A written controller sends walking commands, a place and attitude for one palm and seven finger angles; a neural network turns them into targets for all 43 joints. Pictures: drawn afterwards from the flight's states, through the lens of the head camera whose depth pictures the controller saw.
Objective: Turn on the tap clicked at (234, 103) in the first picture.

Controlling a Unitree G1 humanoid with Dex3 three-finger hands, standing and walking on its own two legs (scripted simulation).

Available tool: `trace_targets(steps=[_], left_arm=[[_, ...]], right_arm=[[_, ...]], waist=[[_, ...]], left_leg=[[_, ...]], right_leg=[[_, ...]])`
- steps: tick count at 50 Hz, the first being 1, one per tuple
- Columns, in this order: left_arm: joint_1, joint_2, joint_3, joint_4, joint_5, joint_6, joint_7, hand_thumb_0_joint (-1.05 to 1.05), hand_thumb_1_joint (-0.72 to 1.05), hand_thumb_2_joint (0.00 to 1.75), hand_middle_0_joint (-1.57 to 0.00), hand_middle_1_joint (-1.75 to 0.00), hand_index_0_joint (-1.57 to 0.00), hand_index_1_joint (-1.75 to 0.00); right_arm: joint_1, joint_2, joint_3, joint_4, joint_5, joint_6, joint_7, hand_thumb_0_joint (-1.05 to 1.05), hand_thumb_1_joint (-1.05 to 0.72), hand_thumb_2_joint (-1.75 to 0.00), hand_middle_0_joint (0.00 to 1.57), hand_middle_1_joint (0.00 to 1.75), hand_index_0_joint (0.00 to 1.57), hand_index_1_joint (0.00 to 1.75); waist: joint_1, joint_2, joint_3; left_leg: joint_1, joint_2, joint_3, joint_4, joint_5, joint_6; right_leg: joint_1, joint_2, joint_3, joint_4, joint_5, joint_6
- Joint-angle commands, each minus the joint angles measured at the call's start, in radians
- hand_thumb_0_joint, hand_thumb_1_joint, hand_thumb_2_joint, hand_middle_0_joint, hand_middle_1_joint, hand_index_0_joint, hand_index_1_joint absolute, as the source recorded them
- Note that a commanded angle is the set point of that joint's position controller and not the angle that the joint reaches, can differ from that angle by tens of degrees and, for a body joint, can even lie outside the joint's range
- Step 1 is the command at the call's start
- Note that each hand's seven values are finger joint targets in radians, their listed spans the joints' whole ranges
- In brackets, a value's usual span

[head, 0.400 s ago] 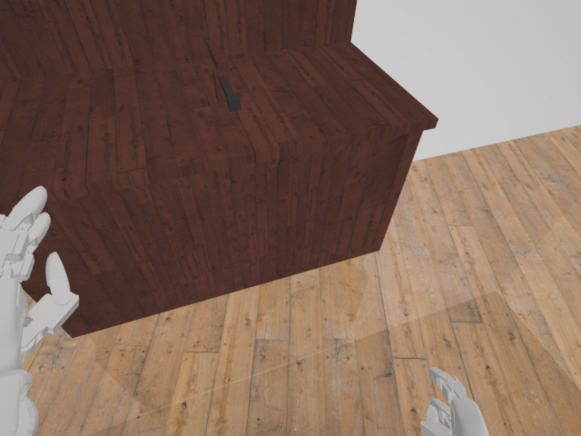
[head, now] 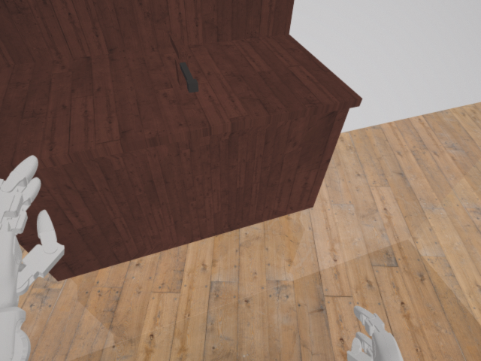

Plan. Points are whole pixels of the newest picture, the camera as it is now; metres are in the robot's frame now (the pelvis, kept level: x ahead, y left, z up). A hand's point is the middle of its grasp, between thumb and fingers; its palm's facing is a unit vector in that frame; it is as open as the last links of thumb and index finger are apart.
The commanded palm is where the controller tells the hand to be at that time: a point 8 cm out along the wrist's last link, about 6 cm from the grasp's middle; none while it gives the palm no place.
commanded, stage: take the last steps up to it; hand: left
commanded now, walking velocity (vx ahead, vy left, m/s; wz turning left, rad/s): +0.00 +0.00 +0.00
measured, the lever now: (192, 85) +0.81 +0.19 +0.03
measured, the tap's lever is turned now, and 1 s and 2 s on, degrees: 0 0 0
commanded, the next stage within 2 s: come to a stop and stand still in 1.92 s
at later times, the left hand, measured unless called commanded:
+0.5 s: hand (121, 220) +0.26 +0.18 +0.15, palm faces +0.39 -0.85 -0.35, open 7.5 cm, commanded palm +0.20 +0.23 +0.17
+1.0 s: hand (180, 143) +0.39 +0.13 +0.18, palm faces +0.33 -0.86 -0.40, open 7.5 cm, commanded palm +0.33 +0.18 +0.17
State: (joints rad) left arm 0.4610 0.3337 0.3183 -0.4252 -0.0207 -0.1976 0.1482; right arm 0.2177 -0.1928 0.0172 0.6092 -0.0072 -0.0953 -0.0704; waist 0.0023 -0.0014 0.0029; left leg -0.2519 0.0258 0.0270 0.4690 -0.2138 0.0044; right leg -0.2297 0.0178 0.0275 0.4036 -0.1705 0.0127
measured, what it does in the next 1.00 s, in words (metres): walks ahead: left foot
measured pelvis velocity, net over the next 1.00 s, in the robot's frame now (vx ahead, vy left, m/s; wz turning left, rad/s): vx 0.15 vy -0.09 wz -0.09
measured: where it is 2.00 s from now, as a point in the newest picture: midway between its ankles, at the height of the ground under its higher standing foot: (294, 337)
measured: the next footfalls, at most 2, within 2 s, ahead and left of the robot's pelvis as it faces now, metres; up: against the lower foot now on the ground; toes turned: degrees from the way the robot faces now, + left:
left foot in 0.80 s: +0.21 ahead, +0.06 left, +0.00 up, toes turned +7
right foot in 1.14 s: +0.29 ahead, -0.27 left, +0.00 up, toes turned -13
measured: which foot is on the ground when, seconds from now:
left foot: down 0.00-0.44, up 0.46-0.78, down 0.80-1.00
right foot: down 0.00-0.80, up 0.82-1.00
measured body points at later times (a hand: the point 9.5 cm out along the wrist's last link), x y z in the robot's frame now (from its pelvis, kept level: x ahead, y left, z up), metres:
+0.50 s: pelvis +0.03 -0.05 -0.01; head +0.02 -0.05 +0.44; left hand +0.23 +0.23 +0.17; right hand +0.17 -0.27 -0.11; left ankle +0.01 +0.10 -0.71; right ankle +0.02 -0.11 -0.74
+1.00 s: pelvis +0.15 -0.09 -0.01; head +0.16 -0.09 +0.44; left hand +0.36 +0.17 +0.20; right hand +0.31 -0.31 -0.09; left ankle +0.17 +0.05 -0.74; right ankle +0.16 -0.20 -0.69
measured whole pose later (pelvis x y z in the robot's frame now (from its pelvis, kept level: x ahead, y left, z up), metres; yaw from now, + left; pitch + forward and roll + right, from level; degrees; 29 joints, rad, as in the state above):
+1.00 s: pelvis +0.15 -0.09 -0.01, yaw -5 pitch -1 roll +0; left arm 0.43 0.39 0.37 -0.52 -0.03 -0.19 0.14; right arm 0.19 -0.13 0.03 0.59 -0.01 -0.09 -0.05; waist -0.01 -0.02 0.03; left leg -0.23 0.12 0.17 0.54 -0.27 -0.03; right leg -0.48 -0.05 -0.07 0.99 -0.39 0.01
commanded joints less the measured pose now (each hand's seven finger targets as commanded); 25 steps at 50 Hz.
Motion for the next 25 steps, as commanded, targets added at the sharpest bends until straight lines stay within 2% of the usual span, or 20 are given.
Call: trace_targets(steps=[1, 5, 6, 8, 10, 12, 13, 14, 15, 16, 17, 19, 20, 21, 22, 23, 24, 25], left_arm=[[-0.079, 0.158, 0.102, -0.224, 0.003, -0.069, 0.019, 0.0, 0.9, 0.9, -0.2, -0.3, -0.2, -0.3], [-0.078, 0.164, 0.11, -0.216, 0.003, -0.07, 0.02, 0.0, 0.9, 0.9, -0.2, -0.3, -0.2, -0.3], [-0.072, 0.159, 0.108, -0.209, 0.002, -0.071, 0.02, 0.0, 0.9, 0.9, -0.2, -0.3, -0.2, -0.3], [-0.077, 0.158, 0.105, -0.218, 0.0, -0.071, 0.019, 0.0, 0.9, 0.9, -0.2, -0.3, -0.2, -0.3], [-0.097, 0.16, 0.105, -0.238, -0.002, -0.068, 0.021, 0.0, 0.9, 0.9, -0.2, -0.3, -0.2, -0.3], [-0.104, 0.146, 0.097, -0.238, 0.005, -0.061, 0.028, 0.0, 0.9, 0.9, -0.2, -0.3, -0.2, -0.3], [-0.115, 0.136, 0.086, -0.242, 0.009, -0.057, 0.029, 0.0, 0.9, 0.9, -0.2, -0.3, -0.2, -0.3], [-0.117, 0.14, 0.088, -0.231, 0.012, -0.052, 0.032, 0.0, 0.9, 0.9, -0.2, -0.3, -0.2, -0.3], [-0.136, 0.143, 0.088, -0.233, 0.011, -0.052, 0.031, 0.0, 0.9, 0.9, -0.2, -0.3, -0.2, -0.3], [-0.133, 0.139, 0.079, -0.231, 0.015, -0.051, 0.032, 0.0, 0.9, 0.9, -0.2, -0.3, -0.2, -0.3], [-0.123, 0.13, 0.073, -0.217, 0.016, -0.047, 0.033, 0.0, 0.9, 0.9, -0.2, -0.3, -0.2, -0.3], [-0.132, 0.139, 0.069, -0.211, 0.019, -0.038, 0.032, 0.0, 0.9, 0.9, -0.2, -0.3, -0.2, -0.3], [-0.144, 0.15, 0.073, -0.221, 0.023, -0.037, 0.032, 0.0, 0.9, 0.9, -0.2, -0.3, -0.2, -0.3], [-0.153, 0.163, 0.072, -0.215, 0.024, -0.036, 0.032, 0.0, 0.9, 0.9, -0.2, -0.3, -0.2, -0.3], [-0.143, 0.195, 0.096, -0.202, 0.019, -0.032, 0.036, 0.0, 0.9, 0.9, -0.2, -0.3, -0.2, -0.3], [-0.166, 0.202, 0.102, -0.217, 0.011, -0.038, 0.035, 0.0, 0.9, 0.9, -0.2, -0.3, -0.2, -0.3], [-0.14, 0.204, 0.108, -0.209, 0.002, -0.047, 0.033, 0.0, 0.9, 0.9, -0.2, -0.3, -0.2, -0.3], [-0.109, 0.217, 0.136, -0.21, 0.001, -0.051, 0.033, 0.0, 0.9, 0.9, -0.2, -0.3, -0.2, -0.3]], right_arm=[[-0.09, -0.122, -0.042, -0.154, 0.0, -0.06, -0.008, 0.0, -0.9, -0.9, 0.2, 0.3, 0.2, 0.3], [-0.088, -0.125, -0.045, -0.151, -0.002, -0.061, -0.01, 0.0, -0.9, -0.9, 0.2, 0.3, 0.2, 0.3], [-0.087, -0.122, -0.043, -0.15, -0.002, -0.061, -0.01, 0.0, -0.9, -0.9, 0.2, 0.3, 0.2, 0.3], [-0.082, -0.125, -0.047, -0.147, -0.002, -0.06, -0.007, 0.0, -0.9, -0.9, 0.2, 0.3, 0.2, 0.3], [-0.096, -0.128, -0.049, -0.151, -0.002, -0.057, -0.014, 0.0, -0.9, -0.9, 0.2, 0.3, 0.2, 0.3], [-0.095, -0.129, -0.044, -0.155, 0.002, -0.05, -0.02, 0.0, -0.9, -0.9, 0.2, 0.3, 0.2, 0.3], [-0.094, -0.13, -0.043, -0.156, 0.002, -0.048, -0.022, 0.0, -0.9, -0.9, 0.2, 0.3, 0.2, 0.3], [-0.088, -0.126, -0.044, -0.152, -0.001, -0.048, -0.023, 0.0, -0.9, -0.9, 0.2, 0.3, 0.2, 0.3], [-0.084, -0.125, -0.046, -0.147, -0.003, -0.05, -0.023, 0.0, -0.9, -0.9, 0.2, 0.3, 0.2, 0.3], [-0.078, -0.122, -0.044, -0.141, -0.007, -0.05, -0.021, 0.0, -0.9, -0.9, 0.2, 0.3, 0.2, 0.3], [-0.068, -0.124, -0.045, -0.136, -0.008, -0.049, -0.018, 0.0, -0.9, -0.9, 0.2, 0.3, 0.2, 0.3], [-0.079, -0.128, -0.045, -0.135, -0.005, -0.045, -0.012, 0.0, -0.9, -0.9, 0.2, 0.3, 0.2, 0.3], [-0.074, -0.126, -0.046, -0.133, -0.005, -0.043, -0.01, 0.0, -0.9, -0.9, 0.2, 0.3, 0.2, 0.3], [-0.075, -0.113, -0.045, -0.135, -0.006, -0.037, -0.007, 0.0, -0.9, -0.9, 0.2, 0.3, 0.2, 0.3], [-0.076, -0.1, -0.04, -0.136, -0.003, -0.035, -0.002, 0.0, -0.9, -0.9, 0.2, 0.3, 0.2, 0.3], [-0.1, -0.109, -0.053, -0.144, 0.003, -0.039, 0.003, 0.0, -0.9, -0.9, 0.2, 0.3, 0.2, 0.3], [-0.094, -0.116, -0.056, -0.137, 0.003, -0.041, 0.004, 0.0, -0.9, -0.9, 0.2, 0.3, 0.2, 0.3], [-0.106, -0.114, -0.05, -0.131, 0.004, -0.037, 0.005, 0.0, -0.9, -0.9, 0.2, 0.3, 0.2, 0.3]], waist=[[-0.002, 0.063, -0.1], [-0.002, 0.067, -0.102], [-0.002, 0.05, -0.1], [-0.006, 0.053, -0.122], [-0.008, 0.109, -0.103], [-0.015, 0.174, -0.056], [-0.019, 0.222, -0.039], [-0.023, 0.218, -0.018], [-0.027, 0.209, -0.01], [-0.029, 0.194, -0.004], [-0.025, 0.187, -0.013], [-0.014, 0.172, -0.03], [-0.015, 0.133, -0.046], [-0.015, -0.009, -0.034], [-0.006, -0.191, -0.044], [0.007, -0.226, -0.035], [-0.005, -0.162, -0.005], [-0.007, -0.088, -0.007]], left_leg=[[-0.024, 0.039, -0.032, -0.108, 0.027, -0.008], [-0.029, 0.038, -0.031, -0.107, 0.018, -0.007], [-0.03, 0.041, -0.032, -0.107, 0.017, -0.006], [-0.011, 0.06, -0.041, -0.113, -0.055, 0.0], [-0.02, 0.108, -0.092, -0.164, -0.273, 0.021], [-0.059, 0.191, -0.198, -0.243, -0.478, 0.063], [-0.074, 0.232, -0.243, -0.267, -0.535, 0.087], [-0.077, 0.262, -0.277, -0.27, -0.538, 0.111], [-0.061, 0.275, -0.284, -0.255, -0.521, 0.121], [-0.045, 0.283, -0.277, -0.228, -0.46, 0.127], [-0.038, 0.273, -0.238, -0.188, -0.371, 0.116], [-0.078, 0.229, -0.124, -0.066, -0.249, 0.079], [-0.125, 0.187, -0.056, 0.038, -0.231, 0.055], [-0.239, 0.118, 0.016, 0.204, -0.265, 0.026], [-0.362, 0.015, 0.083, 0.41, -0.307, -0.007], [-0.42, 0.0, 0.03, 0.614, -0.343, -0.017], [-0.457, 0.024, -0.027, 0.713, -0.285, -0.025], [-0.488, 0.044, -0.038, 0.742, -0.272, -0.033]], right_leg=[[0.072, -0.028, 0.028, -0.043, 0.059, -0.008], [0.075, -0.029, 0.031, -0.046, 0.057, -0.009], [0.076, -0.031, 0.03, -0.046, 0.058, -0.008], [0.06, -0.025, 0.027, -0.011, -0.007, -0.016], [0.002, -0.007, 0.006, 0.036, -0.145, -0.02], [-0.056, 0.022, -0.048, 0.154, -0.225, -0.014], [-0.082, 0.03, -0.069, 0.227, -0.234, -0.013], [-0.109, 0.026, -0.079, 0.273, -0.238, -0.015], [-0.137, 0.02, -0.079, 0.283, -0.247, -0.018], [-0.142, 0.01, -0.086, 0.261, -0.248, -0.019], [-0.111, 0.007, -0.098, 0.21, -0.252, -0.023], [-0.005, -0.002, -0.101, 0.076, -0.209, -0.037], [0.045, -0.04, -0.042, 0.032, -0.203, -0.068], [0.089, -0.146, 0.14, -0.029, -0.242, -0.128], [0.149, -0.289, 0.39, -0.131, -0.273, -0.208], [0.155, -0.364, 0.503, -0.186, -0.281, -0.266], [0.154, -0.364, 0.489, -0.192, -0.207, -0.275], [0.176, -0.364, 0.45, -0.159, -0.09, -0.287]])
